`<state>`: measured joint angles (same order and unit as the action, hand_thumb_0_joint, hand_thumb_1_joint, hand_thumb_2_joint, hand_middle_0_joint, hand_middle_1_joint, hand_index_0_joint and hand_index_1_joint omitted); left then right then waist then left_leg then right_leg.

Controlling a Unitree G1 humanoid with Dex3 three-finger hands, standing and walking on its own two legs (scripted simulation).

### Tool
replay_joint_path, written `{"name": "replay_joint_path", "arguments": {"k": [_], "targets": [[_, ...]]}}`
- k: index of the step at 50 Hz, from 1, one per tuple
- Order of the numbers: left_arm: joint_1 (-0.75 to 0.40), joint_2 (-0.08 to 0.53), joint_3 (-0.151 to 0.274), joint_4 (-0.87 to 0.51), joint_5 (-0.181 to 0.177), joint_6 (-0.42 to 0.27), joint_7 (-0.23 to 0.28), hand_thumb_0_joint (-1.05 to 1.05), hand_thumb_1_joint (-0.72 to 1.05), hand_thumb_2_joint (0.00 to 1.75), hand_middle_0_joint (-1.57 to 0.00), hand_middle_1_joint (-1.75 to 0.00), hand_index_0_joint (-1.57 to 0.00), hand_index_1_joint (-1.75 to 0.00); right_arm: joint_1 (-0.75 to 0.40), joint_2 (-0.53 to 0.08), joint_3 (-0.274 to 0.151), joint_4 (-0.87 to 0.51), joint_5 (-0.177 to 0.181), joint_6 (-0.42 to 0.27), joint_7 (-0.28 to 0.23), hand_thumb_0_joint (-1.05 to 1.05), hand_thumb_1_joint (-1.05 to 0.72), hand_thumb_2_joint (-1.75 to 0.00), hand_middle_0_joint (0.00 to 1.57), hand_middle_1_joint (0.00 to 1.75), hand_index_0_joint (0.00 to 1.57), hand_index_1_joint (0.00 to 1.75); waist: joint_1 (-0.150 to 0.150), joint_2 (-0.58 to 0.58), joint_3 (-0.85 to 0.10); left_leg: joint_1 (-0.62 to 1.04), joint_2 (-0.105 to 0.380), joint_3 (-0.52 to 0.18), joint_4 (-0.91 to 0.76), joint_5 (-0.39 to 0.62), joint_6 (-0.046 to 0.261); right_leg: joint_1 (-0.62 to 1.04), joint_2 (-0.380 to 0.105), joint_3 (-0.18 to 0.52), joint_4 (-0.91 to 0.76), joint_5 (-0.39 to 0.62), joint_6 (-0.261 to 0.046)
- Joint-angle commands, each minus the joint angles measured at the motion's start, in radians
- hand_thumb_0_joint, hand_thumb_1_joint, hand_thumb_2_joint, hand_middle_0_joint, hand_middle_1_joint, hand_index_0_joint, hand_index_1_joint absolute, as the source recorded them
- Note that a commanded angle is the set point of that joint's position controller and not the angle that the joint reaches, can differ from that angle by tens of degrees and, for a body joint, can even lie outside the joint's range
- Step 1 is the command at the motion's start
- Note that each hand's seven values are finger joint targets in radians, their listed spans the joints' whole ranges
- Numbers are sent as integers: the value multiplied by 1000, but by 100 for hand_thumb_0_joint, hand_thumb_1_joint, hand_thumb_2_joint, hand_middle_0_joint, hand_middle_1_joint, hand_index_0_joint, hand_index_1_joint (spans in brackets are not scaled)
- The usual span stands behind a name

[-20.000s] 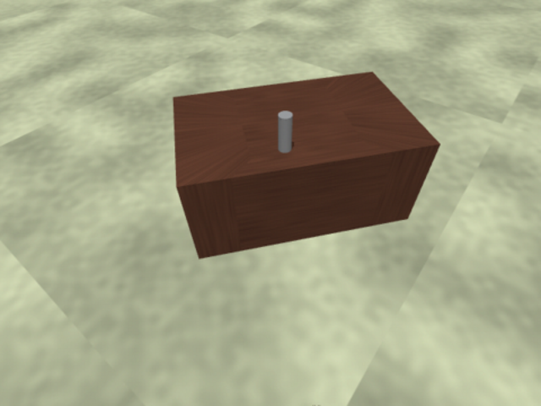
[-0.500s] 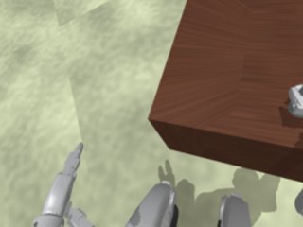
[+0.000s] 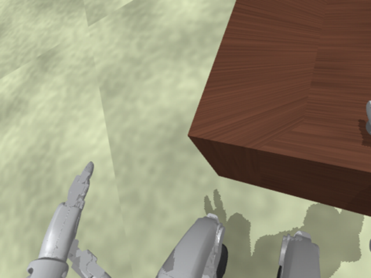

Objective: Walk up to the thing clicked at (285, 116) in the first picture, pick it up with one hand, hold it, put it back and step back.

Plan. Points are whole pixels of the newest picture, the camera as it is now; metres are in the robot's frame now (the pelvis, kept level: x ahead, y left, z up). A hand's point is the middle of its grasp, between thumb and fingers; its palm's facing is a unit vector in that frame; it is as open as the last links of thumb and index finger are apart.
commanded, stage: lower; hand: right
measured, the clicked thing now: out of the picture +0.50 -0.25 -0.04
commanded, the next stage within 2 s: loosen in 0.46 s
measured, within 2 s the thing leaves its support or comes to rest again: rests again in 0.26 s
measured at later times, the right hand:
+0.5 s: hand out of the picture +0.51 -0.25 -0.07, palm faces +0.28 +0.96 +0.01, open 7.4 cm
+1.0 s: hand out of the picture +0.51 -0.25 -0.07, palm faces +0.28 +0.96 +0.01, open 9.2 cm
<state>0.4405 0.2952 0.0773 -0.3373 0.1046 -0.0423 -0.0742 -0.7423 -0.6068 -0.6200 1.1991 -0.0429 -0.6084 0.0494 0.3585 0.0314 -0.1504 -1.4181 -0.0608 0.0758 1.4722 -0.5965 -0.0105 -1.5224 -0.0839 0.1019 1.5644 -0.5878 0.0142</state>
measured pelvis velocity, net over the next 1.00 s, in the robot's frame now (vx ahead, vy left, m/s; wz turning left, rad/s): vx -0.01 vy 0.01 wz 0.02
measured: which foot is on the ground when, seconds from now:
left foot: down 0.00-1.00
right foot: down 0.00-1.00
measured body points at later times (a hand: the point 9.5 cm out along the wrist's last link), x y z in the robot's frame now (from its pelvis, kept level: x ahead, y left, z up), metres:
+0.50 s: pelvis -0.01 +0.00 -0.02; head +0.19 -0.09 +0.38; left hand +0.18 +0.26 +0.10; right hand +0.49 -0.30 -0.07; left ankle +0.05 +0.13 -0.56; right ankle +0.05 -0.12 -0.56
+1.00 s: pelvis -0.01 +0.01 -0.03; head +0.19 -0.08 +0.36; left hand +0.17 +0.26 +0.10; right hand +0.49 -0.30 -0.07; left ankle +0.05 +0.13 -0.56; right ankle +0.05 -0.12 -0.56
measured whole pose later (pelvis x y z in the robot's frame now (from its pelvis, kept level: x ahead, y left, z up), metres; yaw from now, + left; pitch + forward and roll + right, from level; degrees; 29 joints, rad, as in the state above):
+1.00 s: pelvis -0.01 +0.01 -0.03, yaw +1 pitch +32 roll +8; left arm 0.48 0.34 0.14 -0.47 0.07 -0.07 -0.08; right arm -0.77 -0.68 -0.65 1.15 -0.04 -0.56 0.08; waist 0.39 0.04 -0.14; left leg -1.54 -0.07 0.08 1.59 -0.61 -0.01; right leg -1.64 -0.09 0.12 1.68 -0.60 0.02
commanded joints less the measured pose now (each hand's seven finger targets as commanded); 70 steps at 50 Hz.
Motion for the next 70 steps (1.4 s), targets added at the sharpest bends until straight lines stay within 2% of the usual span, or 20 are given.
{"name": "replay_joint_path", "arguments": {"k": [1,4,7,9,15,17,22,24,26,29,34,40,47,54,58,59,64,65,68,70], "targets": [[63,192,172,-196,-8,-56,29,0,-58,8,-5,-4,-3,-6,-377,-258,-8,-231,10,-89,-2,0,-47,-137,139,149,142,149,-8,-392,-552,171,-22,-5,-144,282,37,551,14,2,-172,306,-21],[70,196,179,-188,-7,-60,26,0,-58,7,-5,-4,-3,-6,-371,-252,-11,-231,10,-85,2,0,-46,-137,139,149,142,149,-4,-395,-577,160,-24,-1,-130,305,34,566,13,3,-152,345,-21],[72,171,146,-192,-9,-61,23,0,-58,8,-5,-4,-3,-6,-370,-262,-19,-239,11,-87,13,0,-48,-136,139,148,142,148,-12,-420,-572,141,-24,5,-106,305,40,557,13,9,-150,367,-15],[73,195,174,-202,-10,-59,27,0,-58,8,-5,-4,-3,-6,-387,-301,-35,-255,5,-84,10,0,-50,-135,139,147,141,147,-4,-424,-591,151,-24,-1,-111,300,38,555,15,5,-140,344,-18],[66,232,214,-257,-13,-68,30,0,-58,8,-5,-4,-3,-6,-361,-313,-41,-257,5,-75,11,0,-45,-135,137,147,140,147,4,-416,-620,176,-24,-11,-115,310,32,537,13,1,-120,332,-23],[91,205,191,-225,-13,-61,26,0,-59,8,-5,-4,-3,-6,-354,-267,-19,-233,8,-68,15,0,-47,-135,137,147,140,147,13,-409,-567,155,-26,-6,-115,291,34,502,15,1,-128,303,-23],[69,202,188,-238,-18,-68,26,0,-58,8,-5,-4,-3,-6,-375,-292,-27,-248,9,-68,15,0,-45,-133,135,144,138,144,4,-423,-565,116,-25,-2,-92,261,37,502,13,5,-117,283,-20],[79,203,194,-231,-18,-66,27,0,-58,8,-5,-4,-3,-6,-355,-271,-14,-204,7,-64,17,0,-45,-133,136,145,138,145,22,-407,-515,107,-25,-5,-93,254,36,467,11,1,-109,259,-22],[75,225,218,-248,-19,-71,29,0,-58,7,-5,-4,-3,-6,-358,-314,-39,-235,7,-68,12,0,-46,-132,134,143,137,143,19,-410,-547,121,-25,-7,-90,282,32,475,10,2,-100,288,-24],[87,207,197,-245,-22,-70,22,0,-57,6,-6,-5,-5,-6,-357,-294,-28,-189,6,-59,18,0,-42,-128,138,142,141,142,20,-399,-515,90,-26,-4,-75,257,36,441,13,2,-99,261,-23],[91,229,218,-283,-27,-73,20,0,-54,4,-6,-6,-6,-6,-355,-310,-35,-230,2,-46,24,0,-24,-89,122,109,122,109,15,-418,-547,75,-25,10,-60,252,38,483,10,10,-106,281,-18],[101,228,224,-303,-37,-71,23,0,-55,5,-6,-6,-6,-6,-366,-305,-28,-228,6,-21,28,0,3,-55,113,83,113,83,24,-396,-527,71,-23,2,-75,201,37,443,16,2,-109,186,-22],[112,227,225,-291,-40,-75,25,0,-57,7,-6,-5,-5,-6,-359,-309,-33,-238,11,-12,26,0,30,-31,84,56,84,57,15,-393,-543,90,-22,1,-61,236,36,435,15,0,-92,226,-21],[103,234,238,-287,-43,-77,26,0,-58,8,-5,-5,-4,-7,-353,-320,-36,-272,12,-8,27,0,36,-22,60,40,60,40,9,-424,-550,72,-23,2,-55,244,38,465,12,-1,-89,255,-19],[114,217,223,-281,-40,-78,25,0,-58,8,-5,-5,-4,-7,-343,-277,-17,-243,12,-1,29,0,38,-20,47,33,48,33,19,-401,-529,81,-23,3,-62,243,37,446,14,-3,-90,240,-20],[102,224,221,-284,-41,-78,24,0,-58,7,-5,-5,-4,-7,-334,-302,-36,-267,16,-6,27,0,37,-21,45,33,45,33,-1,-407,-545,85,-23,5,-56,252,38,456,13,0,-94,263,-19],[93,265,269,-277,-44,-74,33,0,-56,6,-6,-5,-5,-6,-378,-366,-48,-325,7,-5,26,0,27,-29,31,31,31,31,9,-452,-581,78,-21,5,-61,250,39,522,9,3,-102,283,-13],[89,273,274,-296,-43,-73,33,0,-56,6,-6,-5,-4,-6,-387,-401,-71,-369,10,-5,22,0,29,-28,29,30,30,30,-12,-461,-623,111,-22,1,-76,261,38,545,10,2,-110,294,-15],[123,230,232,-222,-46,-62,30,0,-56,7,-5,-5,-4,-6,-375,-405,-73,-361,19,11,29,0,30,-25,29,28,29,28,-21,-471,-605,134,-25,-2,-95,288,35,551,12,-5,-120,327,-15],[134,221,225,-196,-49,-56,33,0,-56,6,-5,-4,-4,-6,-407,-470,-91,-395,14,26,34,0,36,-21,24,23,24,23,-36,-490,-628,157,-23,-16,-123,294,31,579,12,-13,-123,329,-17]]}}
